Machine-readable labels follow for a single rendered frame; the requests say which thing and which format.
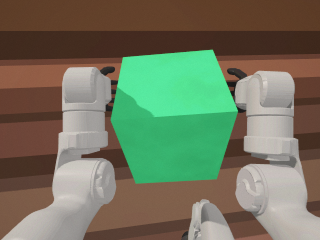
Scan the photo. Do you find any robot left hand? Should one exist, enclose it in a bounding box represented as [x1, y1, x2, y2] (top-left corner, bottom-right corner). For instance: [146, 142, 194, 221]
[100, 66, 118, 112]

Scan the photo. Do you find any right robot thigh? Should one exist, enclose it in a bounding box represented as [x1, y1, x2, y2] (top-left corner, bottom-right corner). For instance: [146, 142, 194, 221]
[191, 201, 235, 240]

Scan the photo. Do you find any right robot shin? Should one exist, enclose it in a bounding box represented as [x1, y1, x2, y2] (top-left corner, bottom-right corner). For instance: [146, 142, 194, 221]
[188, 199, 210, 240]

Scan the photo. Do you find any robot right hand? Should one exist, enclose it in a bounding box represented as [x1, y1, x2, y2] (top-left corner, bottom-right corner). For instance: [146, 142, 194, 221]
[226, 68, 247, 113]

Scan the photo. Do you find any robot right upper arm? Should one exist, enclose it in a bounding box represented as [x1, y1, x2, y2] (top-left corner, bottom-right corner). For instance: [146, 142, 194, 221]
[235, 164, 320, 240]

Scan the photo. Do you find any robot right forearm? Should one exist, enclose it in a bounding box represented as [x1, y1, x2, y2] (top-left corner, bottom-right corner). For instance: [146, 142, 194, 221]
[234, 71, 308, 200]

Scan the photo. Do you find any robot left forearm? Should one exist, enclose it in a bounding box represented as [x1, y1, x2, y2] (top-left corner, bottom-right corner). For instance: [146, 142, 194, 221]
[52, 67, 112, 197]

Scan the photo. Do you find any carton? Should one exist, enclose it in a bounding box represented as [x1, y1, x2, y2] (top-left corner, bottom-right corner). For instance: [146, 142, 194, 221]
[110, 49, 238, 184]

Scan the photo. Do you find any robot left upper arm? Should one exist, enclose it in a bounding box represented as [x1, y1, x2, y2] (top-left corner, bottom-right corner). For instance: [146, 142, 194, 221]
[1, 158, 116, 240]

